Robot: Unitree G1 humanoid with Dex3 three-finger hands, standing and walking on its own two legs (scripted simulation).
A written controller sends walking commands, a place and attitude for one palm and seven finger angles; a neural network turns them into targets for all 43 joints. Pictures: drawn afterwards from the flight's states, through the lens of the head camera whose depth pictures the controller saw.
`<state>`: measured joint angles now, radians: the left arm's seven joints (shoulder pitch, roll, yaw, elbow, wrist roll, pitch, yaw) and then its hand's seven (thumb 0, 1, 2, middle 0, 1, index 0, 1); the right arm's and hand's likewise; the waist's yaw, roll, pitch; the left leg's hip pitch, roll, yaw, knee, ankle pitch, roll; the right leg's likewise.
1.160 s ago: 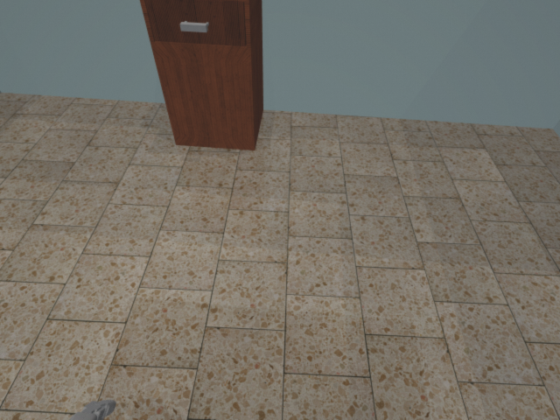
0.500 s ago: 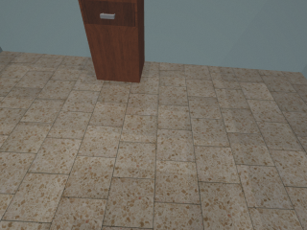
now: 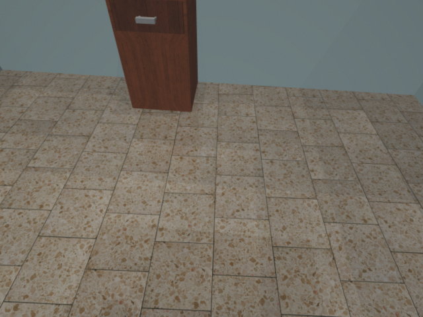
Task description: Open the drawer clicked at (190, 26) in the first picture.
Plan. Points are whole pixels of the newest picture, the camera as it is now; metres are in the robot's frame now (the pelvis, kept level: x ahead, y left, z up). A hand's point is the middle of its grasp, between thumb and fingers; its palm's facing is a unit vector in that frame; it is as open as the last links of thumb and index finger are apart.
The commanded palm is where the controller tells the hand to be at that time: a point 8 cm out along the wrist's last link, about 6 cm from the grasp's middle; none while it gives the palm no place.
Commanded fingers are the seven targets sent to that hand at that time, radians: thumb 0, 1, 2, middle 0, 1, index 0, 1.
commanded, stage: look at it before walking up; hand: left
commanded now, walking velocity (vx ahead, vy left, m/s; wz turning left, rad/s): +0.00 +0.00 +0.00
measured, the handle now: (146, 18) +1.65 +0.47 -0.09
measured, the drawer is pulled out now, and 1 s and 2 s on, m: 0.00 0.00 0.00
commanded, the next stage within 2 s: walk to a spot facing it in 0.48 s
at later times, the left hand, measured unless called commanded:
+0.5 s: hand out of the picture +0.09 +0.24 -0.15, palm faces -0.03 -0.94 -0.34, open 7.3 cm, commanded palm none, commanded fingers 0.00 0.90 0.90 -0.20 -0.30 -0.20 -0.30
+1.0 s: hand out of the picture +0.02 +0.25 -0.21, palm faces +0.15 -0.97 -0.18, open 7.3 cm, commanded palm none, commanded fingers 0.00 0.90 0.90 -0.20 -0.30 -0.20 -0.30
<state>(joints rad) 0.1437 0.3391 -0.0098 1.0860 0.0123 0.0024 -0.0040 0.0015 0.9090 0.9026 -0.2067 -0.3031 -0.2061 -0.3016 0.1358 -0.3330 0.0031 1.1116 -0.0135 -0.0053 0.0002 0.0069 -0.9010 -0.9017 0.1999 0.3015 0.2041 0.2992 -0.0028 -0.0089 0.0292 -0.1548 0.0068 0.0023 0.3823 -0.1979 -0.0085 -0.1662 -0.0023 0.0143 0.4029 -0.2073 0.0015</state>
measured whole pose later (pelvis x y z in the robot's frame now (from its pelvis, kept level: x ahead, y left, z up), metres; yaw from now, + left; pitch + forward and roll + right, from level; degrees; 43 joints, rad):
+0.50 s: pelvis +0.01 +0.00 +0.00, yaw +0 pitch -2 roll +0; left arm 0.13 0.34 -0.01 1.08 0.01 -0.01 0.00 0.00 0.91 0.90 -0.21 -0.30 -0.21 -0.30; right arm 0.11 -0.34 0.00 1.11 -0.01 -0.01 0.00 0.01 -0.90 -0.90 0.20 0.30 0.20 0.30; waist 0.00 -0.01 0.03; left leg -0.13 0.01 0.01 0.36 -0.21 -0.01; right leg -0.14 0.01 0.02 0.38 -0.21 0.00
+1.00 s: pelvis +0.08 +0.06 -0.02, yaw +9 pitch +0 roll +0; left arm 0.34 0.25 0.04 1.09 0.02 0.03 -0.01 0.00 0.91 0.90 -0.21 -0.30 -0.20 -0.30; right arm 0.33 -0.20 -0.02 1.05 -0.02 -0.02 0.02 0.01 -0.90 -0.90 0.20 0.30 0.20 0.30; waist -0.01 -0.07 0.03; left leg -0.30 0.01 0.12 0.65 -0.33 0.05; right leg -0.27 -0.10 -0.05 0.92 -0.50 0.03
